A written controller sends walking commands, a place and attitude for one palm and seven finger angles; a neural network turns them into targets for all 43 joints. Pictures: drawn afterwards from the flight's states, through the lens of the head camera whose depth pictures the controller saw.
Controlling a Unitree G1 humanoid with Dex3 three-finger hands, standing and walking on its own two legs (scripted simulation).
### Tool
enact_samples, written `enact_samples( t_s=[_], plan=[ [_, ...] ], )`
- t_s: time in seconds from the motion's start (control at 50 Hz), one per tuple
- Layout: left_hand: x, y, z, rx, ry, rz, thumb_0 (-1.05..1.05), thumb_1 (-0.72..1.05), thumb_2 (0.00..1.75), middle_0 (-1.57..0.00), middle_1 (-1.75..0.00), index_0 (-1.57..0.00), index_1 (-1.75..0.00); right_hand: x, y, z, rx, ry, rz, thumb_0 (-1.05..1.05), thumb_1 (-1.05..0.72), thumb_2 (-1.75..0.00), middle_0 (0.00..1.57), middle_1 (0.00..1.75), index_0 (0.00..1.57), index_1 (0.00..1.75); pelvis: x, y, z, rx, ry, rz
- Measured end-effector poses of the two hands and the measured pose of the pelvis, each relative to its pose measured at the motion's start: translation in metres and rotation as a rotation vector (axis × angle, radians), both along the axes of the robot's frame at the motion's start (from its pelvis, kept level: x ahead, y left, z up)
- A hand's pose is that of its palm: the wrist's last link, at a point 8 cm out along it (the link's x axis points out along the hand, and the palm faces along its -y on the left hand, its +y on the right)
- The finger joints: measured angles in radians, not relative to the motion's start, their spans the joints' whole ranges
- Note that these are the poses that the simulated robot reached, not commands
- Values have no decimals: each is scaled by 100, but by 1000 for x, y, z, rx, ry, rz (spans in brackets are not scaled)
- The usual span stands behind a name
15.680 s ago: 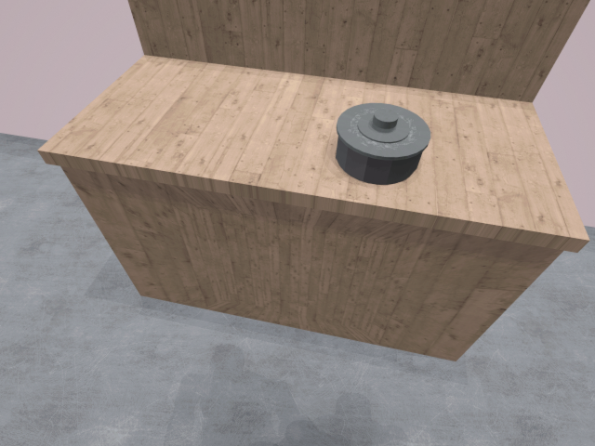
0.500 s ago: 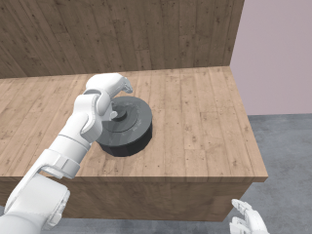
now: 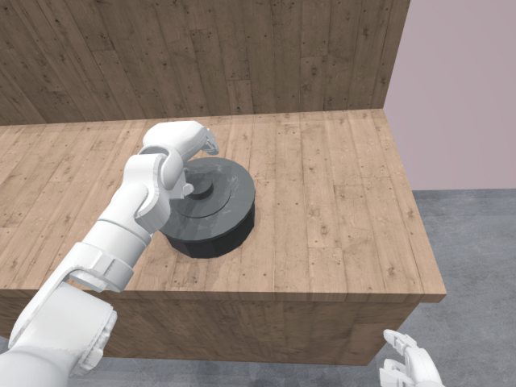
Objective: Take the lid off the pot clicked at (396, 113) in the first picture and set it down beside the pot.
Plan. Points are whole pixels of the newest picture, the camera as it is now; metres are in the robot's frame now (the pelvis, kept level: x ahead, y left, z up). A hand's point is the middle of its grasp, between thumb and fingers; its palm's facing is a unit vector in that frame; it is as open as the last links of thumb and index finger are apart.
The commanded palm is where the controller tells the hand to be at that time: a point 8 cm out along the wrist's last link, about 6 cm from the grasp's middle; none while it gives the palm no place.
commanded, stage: move the open hand above the knob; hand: left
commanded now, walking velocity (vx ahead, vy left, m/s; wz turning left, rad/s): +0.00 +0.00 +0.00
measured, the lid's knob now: (199, 186) +0.44 +0.13 +0.05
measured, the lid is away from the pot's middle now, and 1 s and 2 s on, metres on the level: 0.00 0.00 0.00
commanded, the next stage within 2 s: lower the open fingers around the knob in 0.46 s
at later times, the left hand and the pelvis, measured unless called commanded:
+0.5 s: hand (183, 175) +0.41 +0.14 +0.12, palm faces -0.22 -0.06 -0.97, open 10.2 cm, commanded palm +0.39 +0.14 +0.19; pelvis +0.00 +0.00 +0.00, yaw +0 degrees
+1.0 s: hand (187, 188) +0.40 +0.13 +0.10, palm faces -0.27 -0.06 -0.96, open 10.2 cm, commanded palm +0.39 +0.14 +0.16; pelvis +0.00 +0.00 +0.00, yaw +0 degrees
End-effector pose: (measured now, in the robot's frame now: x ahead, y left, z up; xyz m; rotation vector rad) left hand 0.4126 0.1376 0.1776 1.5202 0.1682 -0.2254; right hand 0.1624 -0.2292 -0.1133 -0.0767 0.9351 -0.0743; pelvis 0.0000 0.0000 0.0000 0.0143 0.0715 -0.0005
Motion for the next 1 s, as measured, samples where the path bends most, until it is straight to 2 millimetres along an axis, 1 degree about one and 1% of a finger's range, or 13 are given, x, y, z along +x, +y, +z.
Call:
enact_samples(
  t_s=[0.14,0.26,0.46,0.62,0.76,0.92,1.0],
  plan=[
    [3,-2,2,-14,-18,-15,0,-28,139,-83,-9,-83,-8,3,4,1,6,-4,5,1,-91,-90,19,30,20,30,3,2,0,-1,5,-3],
    [-1,-5,3,-25,-37,-26,0,-28,139,-83,-9,-83,-8,7,9,0,23,-6,17,1,-91,-90,19,30,20,30,5,4,0,-2,6,-3],
    [-12,0,2,-24,-41,-9,0,-28,139,-83,-9,-83,-8,18,15,4,32,-35,41,1,-91,-90,19,30,20,30,3,4,0,-2,-2,0],
    [-16,5,1,-9,-25,6,0,-28,139,-83,-9,-83,-8,23,15,8,20,-54,49,1,-91,-90,19,30,20,30,0,3,0,-2,-8,5],
    [-16,6,-9,-14,14,14,0,-28,139,-83,-9,-83,-8,18,12,9,12,-51,40,1,-91,-90,19,30,20,30,-2,2,0,-2,-9,3],
    [-16,1,-17,-22,10,-18,0,-28,139,-83,-9,-83,-8,4,5,4,-1,-15,16,1,-91,-90,19,30,20,30,-2,2,0,-3,-6,-2],
    [-16,1,-24,-26,16,-9,0,-28,139,-83,-9,-83,-8,-3,3,1,1,7,6,1,-91,-90,19,30,20,30,-2,2,0,-3,-3,-6]
  ],
)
